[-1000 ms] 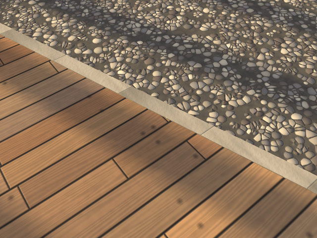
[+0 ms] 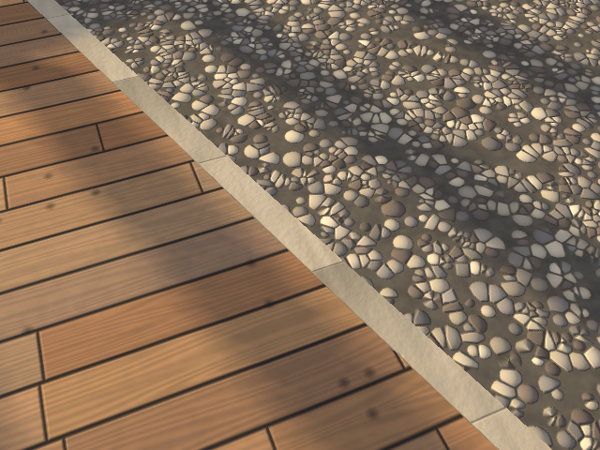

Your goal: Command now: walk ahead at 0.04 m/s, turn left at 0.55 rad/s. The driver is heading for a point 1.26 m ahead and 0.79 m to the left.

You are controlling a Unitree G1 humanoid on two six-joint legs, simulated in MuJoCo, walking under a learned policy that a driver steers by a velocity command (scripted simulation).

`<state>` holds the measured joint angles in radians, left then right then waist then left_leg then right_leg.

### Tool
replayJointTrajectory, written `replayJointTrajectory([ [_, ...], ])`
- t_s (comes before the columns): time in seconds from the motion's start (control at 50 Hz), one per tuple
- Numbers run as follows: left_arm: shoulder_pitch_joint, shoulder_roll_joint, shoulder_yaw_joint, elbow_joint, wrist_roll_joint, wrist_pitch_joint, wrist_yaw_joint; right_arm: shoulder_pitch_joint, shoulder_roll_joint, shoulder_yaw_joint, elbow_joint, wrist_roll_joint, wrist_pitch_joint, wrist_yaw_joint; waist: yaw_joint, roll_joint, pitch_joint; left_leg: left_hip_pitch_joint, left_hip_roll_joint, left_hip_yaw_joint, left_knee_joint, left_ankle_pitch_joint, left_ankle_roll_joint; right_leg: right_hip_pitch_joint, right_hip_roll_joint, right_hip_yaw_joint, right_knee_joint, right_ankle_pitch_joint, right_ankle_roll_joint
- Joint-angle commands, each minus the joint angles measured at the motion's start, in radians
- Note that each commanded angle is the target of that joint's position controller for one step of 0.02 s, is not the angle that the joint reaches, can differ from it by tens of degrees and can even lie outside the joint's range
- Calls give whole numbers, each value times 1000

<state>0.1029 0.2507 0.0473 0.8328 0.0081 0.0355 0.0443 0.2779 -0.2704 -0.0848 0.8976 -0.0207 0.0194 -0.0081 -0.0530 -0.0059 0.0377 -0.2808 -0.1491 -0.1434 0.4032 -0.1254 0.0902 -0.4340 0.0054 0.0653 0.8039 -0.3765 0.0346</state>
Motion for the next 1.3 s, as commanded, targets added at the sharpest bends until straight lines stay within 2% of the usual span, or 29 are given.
replayJointTrajectory([
  [0.02,22,91,15,-67,-13,-20,9,15,-159,-39,-50,-1,4,-1,20,125,-82,142,289,-353,-62,239,143,11,31,4,-91,-49,-19],
  [0.08,128,91,12,-53,-17,-35,15,-56,-159,-41,-68,14,17,1,84,117,-85,78,231,-362,-12,213,71,211,46,-7,-381,63,-40],
  [0.1,158,127,20,-49,-4,-42,21,-71,-134,-34,-82,23,18,-2,92,64,-84,-9,174,-320,50,74,15,319,-30,53,-520,119,-57],
  [0.12,125,206,32,-69,12,-40,29,-1,-50,-16,-89,27,17,-4,32,-154,-99,-124,47,-139,254,-269,-47,406,-285,286,-604,133,-117],
  [0.14,49,260,42,-100,19,-30,22,-5,-112,-32,-89,12,19,-12,29,-220,-43,-258,-45,27,438,-468,-71,306,-416,428,-600,328,-241],
  [0.16,64,206,32,-102,17,-28,17,-11,-161,-42,-81,-12,21,-10,26,-124,-38,-225,30,14,597,-449,-81,270,-414,376,-569,453,-283],
  [0.18,26,150,16,-109,7,-28,12,-2,-161,-48,-65,-11,26,-3,1,-72,-20,-213,46,12,661,-393,-88,249,-345,264,-546,491,-261],
  [0.2,-6,132,11,-121,8,-26,8,15,-151,-48,-53,-8,35,5,-14,-74,-10,-215,50,26,713,-345,-102,254,-277,163,-526,519,-226],
  [0.26,40,139,13,-122,15,-27,8,-6,-137,-38,-59,2,49,32,19,-134,-36,-257,60,70,770,-295,-142,338,-221,43,-482,657,-212],
  [0.34,137,169,27,-95,16,-28,4,-93,-118,-22,-98,9,58,43,77,-144,-46,-293,90,98,652,-299,-164,459,-259,23,-458,702,-237],
  [0.54,110,233,56,-91,19,-19,-32,-139,-103,3,-164,23,54,56,77,-188,-67,0,122,217,234,-296,-85,350,-319,-76,-373,615,-207],
  [0.58,109,226,57,-83,6,-12,-35,-77,-115,-1,-149,5,35,42,24,-98,-82,170,117,183,-17,-86,-52,239,-294,-143,-229,452,-117],
  [0.6,153,179,46,-92,10,-6,-41,-52,-208,-20,-151,-13,18,28,25,149,-85,290,304,-102,-154,25,-10,52,-199,-231,20,139,-46],
  [0.62,107,110,24,-166,20,7,-30,-28,-349,-51,-166,7,13,27,29,300,-65,267,545,-406,-111,449,157,-154,-22,-197,169,-291,6],
  [0.64,55,153,29,-161,17,20,-14,34,-311,-54,-147,17,13,27,-31,170,-99,253,529,-348,-89,430,231,-139,-46,-70,286,-281,4],
  [0.66,55,162,34,-150,2,24,-15,-24,-242,-32,-147,18,15,22,12,130,-35,210,455,-254,-95,353,209,-151,-63,-45,306,-193,-2],
  [0.68,68,168,38,-134,-5,18,-19,-104,-196,-17,-159,15,20,14,48,119,4,170,373,-182,-108,269,157,-138,-75,-32,268,-98,-5],
  [0.72,101,190,45,-114,21,14,-29,-142,-166,-6,-172,20,20,3,63,154,-24,192,303,-136,-98,319,122,-115,-61,-42,271,-13,2],
  [0.78,104,168,42,-117,15,20,-37,-93,-191,-12,-162,22,11,10,56,99,-63,220,301,-159,-90,327,127,-115,-44,-36,261,13,13],
  [0.9,42,159,38,-146,12,24,-26,-28,-210,-19,-152,10,12,9,24,120,-40,226,301,-275,-94,177,145,-144,-24,-14,131,-9,19],
  [1.0,14,155,31,-169,4,12,-19,-12,-225,-27,-152,3,13,10,17,108,-56,206,298,-356,-61,224,153,-84,6,3,43,-30,0],
  [1.1,58,151,20,-168,-8,0,-11,-46,-208,-21,-146,1,18,10,37,126,-84,155,276,-378,-17,352,115,96,33,-9,-116,-38,-32],
  [1.14,118,136,14,-150,-7,-7,-6,-81,-195,-14,-140,10,22,5,78,117,-81,101,239,-373,10,300,64,238,37,-20,-323,69,-48],
  [1.16,142,135,11,-140,2,-14,0,-88,-177,-6,-138,20,23,-1,95,89,-74,42,203,-352,38,176,17,334,7,0,-474,177,-59],
  [1.18,111,187,15,-154,20,-22,9,-41,-117,11,-138,21,19,-3,59,-79,-81,-38,117,-245,171,-87,-43,398,-175,196,-577,159,-94],
  [1.2,40,271,24,-186,14,-19,2,15,-113,12,-139,18,17,-10,22,-202,-57,-152,-51,-74,288,-394,-71,376,-361,413,-593,327,-192],
  [1.22,84,253,26,-162,12,-16,-8,-5,-185,-6,-121,-7,23,-14,53,-155,-63,-95,-2,-47,460,-455,-79,264,-391,421,-564,343,-285],
  [1.26,12,155,-3,-160,5,-23,-19,-13,-167,-7,-93,4,29,-3,15,-91,4,-65,27,-59,545,-347,-96,193,-265,266,-563,298,-246],
  [1.3,4,145,-9,-152,9,-29,-13,-4,-145,1,-74,5,34,12,17,-149,-4,-73,26,-36,547,-305,-117,242,-197,178,-543,384,-214],
])
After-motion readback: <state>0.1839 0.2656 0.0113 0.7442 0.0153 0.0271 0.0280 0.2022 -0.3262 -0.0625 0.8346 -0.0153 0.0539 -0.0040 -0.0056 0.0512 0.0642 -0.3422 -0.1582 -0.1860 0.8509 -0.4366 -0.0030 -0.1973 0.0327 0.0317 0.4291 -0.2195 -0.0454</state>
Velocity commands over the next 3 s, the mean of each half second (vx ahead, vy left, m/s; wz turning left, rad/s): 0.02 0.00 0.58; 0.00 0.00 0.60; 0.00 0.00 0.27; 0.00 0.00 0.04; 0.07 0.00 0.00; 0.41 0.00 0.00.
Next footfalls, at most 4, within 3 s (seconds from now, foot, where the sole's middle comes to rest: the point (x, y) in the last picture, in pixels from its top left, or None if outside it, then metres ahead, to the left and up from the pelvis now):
0.10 right None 0.06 -0.12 -0.78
0.60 left None -0.02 0.09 -0.78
1.18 right None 0.10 -0.06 -0.78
1.52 left None -0.07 0.08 -0.78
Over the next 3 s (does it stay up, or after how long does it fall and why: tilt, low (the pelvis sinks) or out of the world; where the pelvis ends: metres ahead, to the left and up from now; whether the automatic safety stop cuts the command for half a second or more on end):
stays up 0.20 0.12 -0.01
